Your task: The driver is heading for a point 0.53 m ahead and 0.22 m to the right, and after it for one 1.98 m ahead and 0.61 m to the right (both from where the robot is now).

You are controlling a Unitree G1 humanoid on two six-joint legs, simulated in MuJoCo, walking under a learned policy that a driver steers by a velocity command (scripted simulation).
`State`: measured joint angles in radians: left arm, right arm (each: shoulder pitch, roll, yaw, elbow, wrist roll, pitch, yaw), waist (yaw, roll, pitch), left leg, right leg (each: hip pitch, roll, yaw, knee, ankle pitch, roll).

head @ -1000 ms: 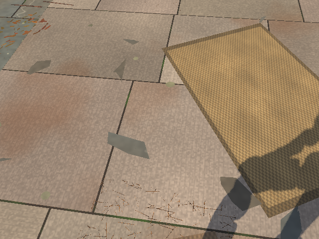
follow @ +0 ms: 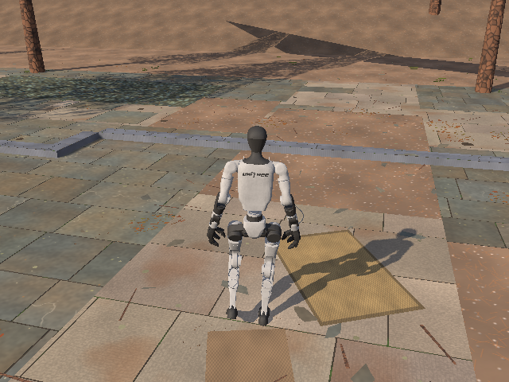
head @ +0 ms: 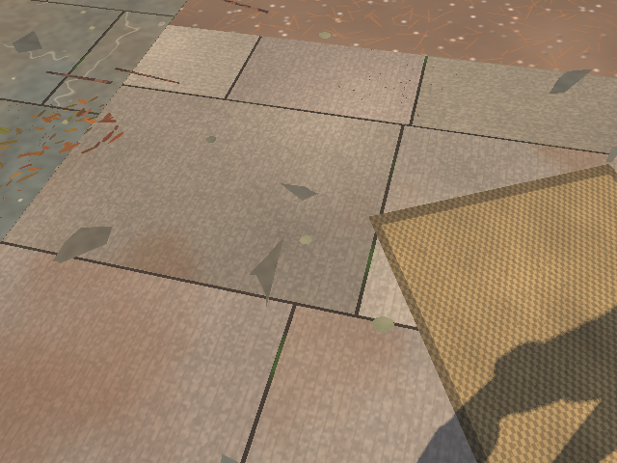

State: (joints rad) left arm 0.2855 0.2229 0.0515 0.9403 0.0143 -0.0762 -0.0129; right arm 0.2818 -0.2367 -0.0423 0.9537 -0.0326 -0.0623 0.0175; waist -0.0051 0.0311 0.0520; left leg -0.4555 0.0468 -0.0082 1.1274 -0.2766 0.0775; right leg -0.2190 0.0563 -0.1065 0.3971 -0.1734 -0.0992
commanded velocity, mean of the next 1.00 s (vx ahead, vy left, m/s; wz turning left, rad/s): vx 0.50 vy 0.00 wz -0.44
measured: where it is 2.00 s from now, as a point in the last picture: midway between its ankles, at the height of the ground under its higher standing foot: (484, 286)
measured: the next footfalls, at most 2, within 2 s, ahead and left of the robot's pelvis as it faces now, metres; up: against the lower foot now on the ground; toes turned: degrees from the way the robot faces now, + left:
left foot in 0.36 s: +0.37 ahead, +0.11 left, +0.00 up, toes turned -7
right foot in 0.88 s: +0.55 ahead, -0.18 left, +0.00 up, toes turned -32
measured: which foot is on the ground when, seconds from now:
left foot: up 0.00-0.34, down 0.36-0.88, up 0.90-1.00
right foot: down 0.00-0.36, up 0.38-0.86, down 0.88-1.00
